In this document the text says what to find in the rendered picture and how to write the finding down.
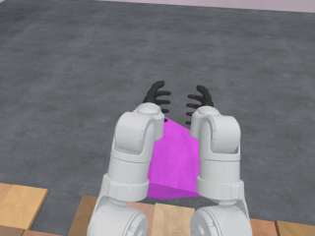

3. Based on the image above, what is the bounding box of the right robot forearm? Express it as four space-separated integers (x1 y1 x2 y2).
190 105 252 228

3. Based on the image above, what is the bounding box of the carton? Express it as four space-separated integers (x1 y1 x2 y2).
147 117 201 200

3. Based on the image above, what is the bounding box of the right robot upper arm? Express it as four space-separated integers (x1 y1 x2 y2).
190 205 253 236

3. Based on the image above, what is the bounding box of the right robot hand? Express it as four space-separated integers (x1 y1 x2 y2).
185 85 214 125

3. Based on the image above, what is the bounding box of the left robot upper arm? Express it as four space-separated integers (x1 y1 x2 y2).
87 200 149 236

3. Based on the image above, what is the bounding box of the left robot forearm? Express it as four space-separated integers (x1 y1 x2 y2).
87 102 164 234

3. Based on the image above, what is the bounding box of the left robot hand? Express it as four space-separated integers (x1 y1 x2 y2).
143 81 171 123

